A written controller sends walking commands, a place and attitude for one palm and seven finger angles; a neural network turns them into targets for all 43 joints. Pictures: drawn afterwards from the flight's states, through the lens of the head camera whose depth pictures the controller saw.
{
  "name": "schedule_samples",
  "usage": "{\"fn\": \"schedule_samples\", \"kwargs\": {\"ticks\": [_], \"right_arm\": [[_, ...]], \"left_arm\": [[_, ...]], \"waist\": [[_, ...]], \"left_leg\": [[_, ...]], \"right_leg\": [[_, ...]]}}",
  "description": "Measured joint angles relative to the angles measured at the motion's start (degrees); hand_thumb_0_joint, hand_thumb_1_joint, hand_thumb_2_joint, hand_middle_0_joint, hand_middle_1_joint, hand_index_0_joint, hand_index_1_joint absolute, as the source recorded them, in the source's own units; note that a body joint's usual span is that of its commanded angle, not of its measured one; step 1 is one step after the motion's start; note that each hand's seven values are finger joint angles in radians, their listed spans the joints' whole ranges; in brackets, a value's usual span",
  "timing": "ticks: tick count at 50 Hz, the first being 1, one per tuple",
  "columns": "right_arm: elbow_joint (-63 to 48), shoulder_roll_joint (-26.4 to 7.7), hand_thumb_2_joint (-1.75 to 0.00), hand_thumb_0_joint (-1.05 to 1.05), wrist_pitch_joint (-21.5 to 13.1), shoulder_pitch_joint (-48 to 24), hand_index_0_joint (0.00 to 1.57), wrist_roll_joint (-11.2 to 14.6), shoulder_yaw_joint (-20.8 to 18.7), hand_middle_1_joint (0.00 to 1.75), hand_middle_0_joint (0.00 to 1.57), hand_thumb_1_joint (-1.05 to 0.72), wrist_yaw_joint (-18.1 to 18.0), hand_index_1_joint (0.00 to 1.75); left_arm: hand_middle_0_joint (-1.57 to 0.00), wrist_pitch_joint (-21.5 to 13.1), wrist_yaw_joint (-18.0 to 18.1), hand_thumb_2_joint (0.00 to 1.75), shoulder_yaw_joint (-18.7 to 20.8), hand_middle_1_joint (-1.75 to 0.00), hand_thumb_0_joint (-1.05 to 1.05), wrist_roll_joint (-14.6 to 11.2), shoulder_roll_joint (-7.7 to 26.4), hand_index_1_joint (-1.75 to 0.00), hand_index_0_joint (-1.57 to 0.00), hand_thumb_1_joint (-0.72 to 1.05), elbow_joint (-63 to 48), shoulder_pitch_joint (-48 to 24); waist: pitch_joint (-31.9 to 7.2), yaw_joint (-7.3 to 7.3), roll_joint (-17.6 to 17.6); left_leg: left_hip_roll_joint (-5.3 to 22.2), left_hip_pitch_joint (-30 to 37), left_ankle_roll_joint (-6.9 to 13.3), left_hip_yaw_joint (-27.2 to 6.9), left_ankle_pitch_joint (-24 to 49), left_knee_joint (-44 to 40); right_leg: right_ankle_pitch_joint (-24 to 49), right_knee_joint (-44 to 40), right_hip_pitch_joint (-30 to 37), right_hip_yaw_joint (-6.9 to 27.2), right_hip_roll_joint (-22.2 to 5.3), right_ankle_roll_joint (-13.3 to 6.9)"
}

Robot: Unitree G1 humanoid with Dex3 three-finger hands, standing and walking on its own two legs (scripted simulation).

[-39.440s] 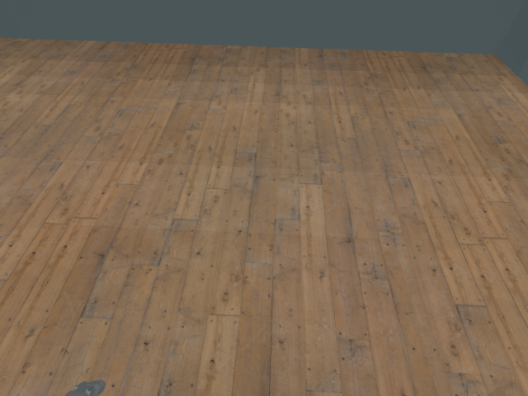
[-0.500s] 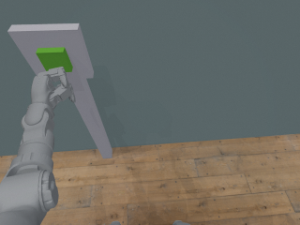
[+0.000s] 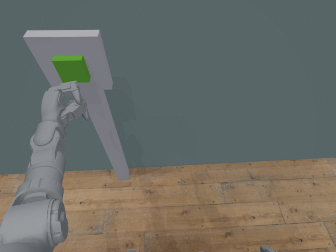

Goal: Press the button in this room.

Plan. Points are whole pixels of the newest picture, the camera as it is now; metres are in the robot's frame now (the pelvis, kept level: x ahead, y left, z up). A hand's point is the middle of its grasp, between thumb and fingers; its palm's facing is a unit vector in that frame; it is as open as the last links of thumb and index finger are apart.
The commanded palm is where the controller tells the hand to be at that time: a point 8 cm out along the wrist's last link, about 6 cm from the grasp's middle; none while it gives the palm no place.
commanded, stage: aim a knuckle at the button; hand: left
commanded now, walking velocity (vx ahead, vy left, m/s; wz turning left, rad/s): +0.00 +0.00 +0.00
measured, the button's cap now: (72, 68) +0.54 +0.25 +0.12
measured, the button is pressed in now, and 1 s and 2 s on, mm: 0 3 0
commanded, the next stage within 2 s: press the button with the knuckle in 0.10 s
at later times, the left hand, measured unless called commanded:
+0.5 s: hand (86, 98) +0.46 +0.21 +0.10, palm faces +0.07 -1.00 +0.01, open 3.1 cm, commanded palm +0.43 +0.26 +0.10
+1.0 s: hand (88, 89) +0.49 +0.21 +0.10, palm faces +0.06 -1.00 +0.00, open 3.0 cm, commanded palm +0.47 +0.26 +0.10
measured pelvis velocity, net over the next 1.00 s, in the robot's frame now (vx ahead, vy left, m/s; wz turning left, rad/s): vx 0.00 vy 0.00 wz -0.01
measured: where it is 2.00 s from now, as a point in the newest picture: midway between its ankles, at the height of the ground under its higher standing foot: outside the picture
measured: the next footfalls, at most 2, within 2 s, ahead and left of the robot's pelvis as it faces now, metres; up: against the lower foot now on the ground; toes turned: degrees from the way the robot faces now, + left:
none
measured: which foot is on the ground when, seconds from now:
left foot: down 0.00-1.00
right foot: down 0.00-1.00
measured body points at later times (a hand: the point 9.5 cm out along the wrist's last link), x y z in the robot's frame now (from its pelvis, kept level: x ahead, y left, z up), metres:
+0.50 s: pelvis +0.00 +0.00 +0.00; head +0.07 +0.01 +0.44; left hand +0.45 +0.26 +0.10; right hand +0.04 -0.27 -0.12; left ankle +0.01 +0.12 -0.71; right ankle +0.00 -0.12 -0.71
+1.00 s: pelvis +0.00 +0.00 -0.01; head +0.09 +0.01 +0.43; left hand +0.48 +0.26 +0.10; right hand +0.01 -0.27 -0.12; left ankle +0.01 +0.12 -0.71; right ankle +0.00 -0.12 -0.71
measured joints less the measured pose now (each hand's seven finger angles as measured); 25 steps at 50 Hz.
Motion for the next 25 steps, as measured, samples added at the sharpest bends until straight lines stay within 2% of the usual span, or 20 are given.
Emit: {"fn": "schedule_samples", "kwargs": {"ticks": [10, 17, 25], "right_arm": [[-0.49, -0.08, -0.89, 0.00, 0.40, -0.16, 0.20, -0.11, 0.41, 0.30, 0.20, -0.90, -0.06, 0.30], [0.92, -0.21, -0.89, 0.00, 0.48, 1.17, 0.20, -0.18, 0.19, 0.30, 0.20, -0.90, -0.16, 0.30], [1.14, -0.18, -0.89, 0.01, 0.95, 2.31, 0.20, -0.62, 0.38, 0.30, 0.20, -0.90, 0.13, 0.30]], "left_arm": [[-1.30, -0.57, -0.61, 0.90, 1.15, -1.50, 0.02, 0.51, 1.26, -1.50, -1.30, 0.90, 2.08, -1.33], [-1.30, -0.80, -0.78, 0.90, 0.41, -1.50, 0.02, 0.23, 1.78, -1.50, -1.30, 0.90, 2.98, -3.34], [-1.30, -0.50, -0.46, 0.90, 2.32, -1.50, 0.02, 1.55, 3.49, -1.50, -1.30, 0.90, 7.08, -6.73]], "waist": [[0.34, -0.36, -0.51], [0.47, -0.59, -0.21], [0.10, -2.07, -0.26]], "left_leg": [[0.11, -1.21, -0.03, -0.20, -0.28, 1.04], [0.10, -2.18, -0.05, -0.60, -0.48, 1.62], [0.35, -3.40, -0.03, -0.16, -0.67, 1.96]], "right_leg": [[-0.26, 0.93, -1.12, -0.11, 0.09, -0.06], [-0.38, 1.13, -1.75, -0.46, 0.09, -0.05], [-0.44, 1.61, -3.30, 0.04, 0.31, -0.05]]}}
